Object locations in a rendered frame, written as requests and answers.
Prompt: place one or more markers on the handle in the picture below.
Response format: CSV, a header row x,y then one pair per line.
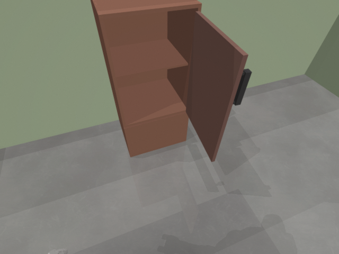
x,y
242,86

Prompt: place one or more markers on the cupboard door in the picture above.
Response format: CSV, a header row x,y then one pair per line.
x,y
216,67

